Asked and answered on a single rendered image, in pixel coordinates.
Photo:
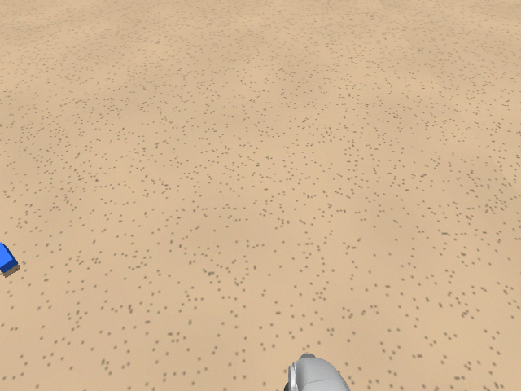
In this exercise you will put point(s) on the small box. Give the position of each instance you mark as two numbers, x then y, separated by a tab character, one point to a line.
7	261

